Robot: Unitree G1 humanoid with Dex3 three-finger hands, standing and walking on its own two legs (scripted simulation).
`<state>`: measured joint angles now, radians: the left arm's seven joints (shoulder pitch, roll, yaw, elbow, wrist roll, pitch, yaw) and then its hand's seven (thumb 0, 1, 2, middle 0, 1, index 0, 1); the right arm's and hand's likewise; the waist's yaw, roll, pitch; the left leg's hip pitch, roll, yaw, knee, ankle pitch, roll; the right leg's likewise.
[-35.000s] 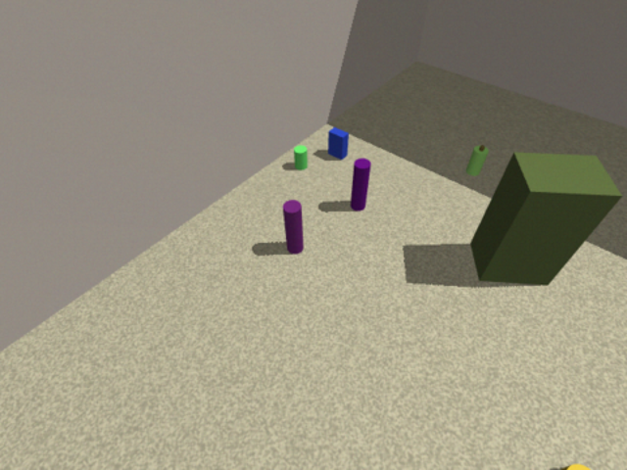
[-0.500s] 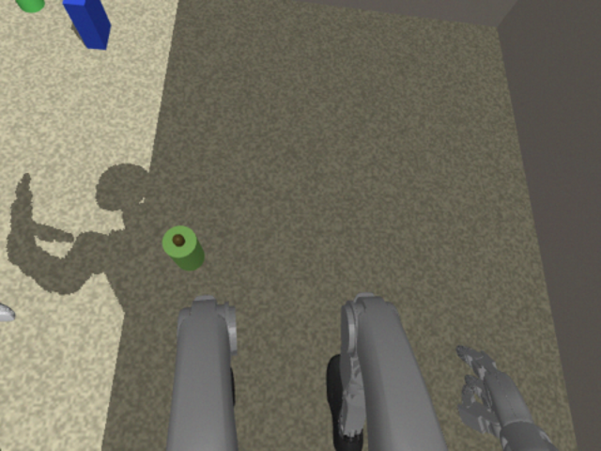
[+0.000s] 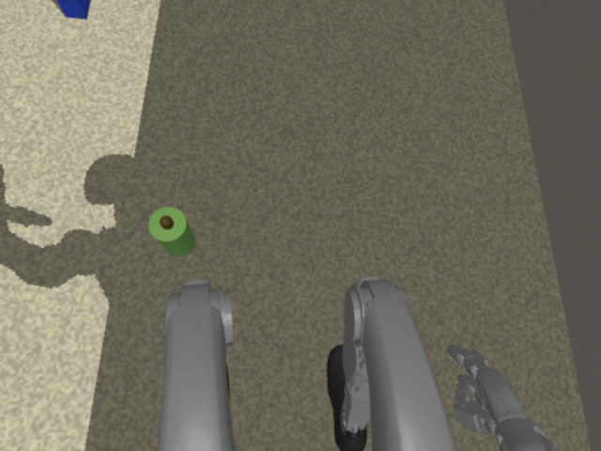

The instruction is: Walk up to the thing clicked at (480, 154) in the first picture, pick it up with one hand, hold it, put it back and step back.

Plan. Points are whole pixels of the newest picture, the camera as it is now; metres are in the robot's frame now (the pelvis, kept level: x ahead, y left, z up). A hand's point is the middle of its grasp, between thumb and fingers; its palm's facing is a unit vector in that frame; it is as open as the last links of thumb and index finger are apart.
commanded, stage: go down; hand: left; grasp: from the side
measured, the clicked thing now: (173, 232) +0.45 +0.23 -0.33
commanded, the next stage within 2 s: approach in 0.66 s
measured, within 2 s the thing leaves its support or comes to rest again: neither
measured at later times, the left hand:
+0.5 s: hand out of the picture +0.37 +0.41 -0.02, palm faces +0.21 -0.97 -0.13, open 17.1 cm
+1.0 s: hand out of the picture +0.38 +0.40 -0.07, palm faces +0.19 -0.98 -0.04, open 17.3 cm
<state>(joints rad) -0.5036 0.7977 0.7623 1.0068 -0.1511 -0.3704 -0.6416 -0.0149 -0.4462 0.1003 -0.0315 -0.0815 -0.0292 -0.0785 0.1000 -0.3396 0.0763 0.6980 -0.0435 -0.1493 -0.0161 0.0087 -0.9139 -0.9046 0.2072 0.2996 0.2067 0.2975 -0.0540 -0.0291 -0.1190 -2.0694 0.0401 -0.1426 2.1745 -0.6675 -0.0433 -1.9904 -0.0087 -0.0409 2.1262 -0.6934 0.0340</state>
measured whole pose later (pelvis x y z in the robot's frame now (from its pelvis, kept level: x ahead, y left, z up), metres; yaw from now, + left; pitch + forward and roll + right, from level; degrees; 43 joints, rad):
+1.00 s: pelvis +0.00 +0.00 -0.05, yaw -2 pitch +30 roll -7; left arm -0.60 0.86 0.79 1.17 -0.24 -0.52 -0.72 -0.01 -0.51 0.06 -0.06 -0.08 -0.04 -0.09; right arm 0.07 -0.37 0.14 0.70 -0.08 -0.15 0.02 0.01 -0.91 -0.90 0.21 0.30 0.21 0.30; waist -0.09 -0.06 -0.05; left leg -2.20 0.03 -0.18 2.35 -0.68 -0.04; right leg -2.11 0.01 -0.05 2.28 -0.70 0.05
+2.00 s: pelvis -0.02 +0.03 -0.13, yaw -10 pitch +11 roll -17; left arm -0.60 0.78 0.51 1.44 -0.15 -1.08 -0.21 -0.02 -0.47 0.06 -0.04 -0.07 -0.04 -0.06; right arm -0.16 -0.39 0.48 0.57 -0.35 -0.01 0.14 0.00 -0.92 -0.90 0.21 0.30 0.21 0.30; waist -0.23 -0.25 0.26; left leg -2.22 0.02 -0.39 2.67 -0.69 -0.03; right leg -2.05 0.09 -0.19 2.43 -0.64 0.08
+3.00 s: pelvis -0.02 +0.03 -0.12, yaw -12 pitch +11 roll -19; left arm -0.68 0.87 0.50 1.50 -0.05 -1.14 0.01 0.01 -0.08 0.79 -0.74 -0.91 -0.67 -0.90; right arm -0.18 -0.37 0.54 0.54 -0.39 0.04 0.15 0.00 -0.88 -0.89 0.21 0.30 0.21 0.30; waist -0.26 -0.29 0.32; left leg -2.21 0.03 -0.43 2.67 -0.71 -0.03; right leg -2.03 0.11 -0.22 2.40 -0.63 0.09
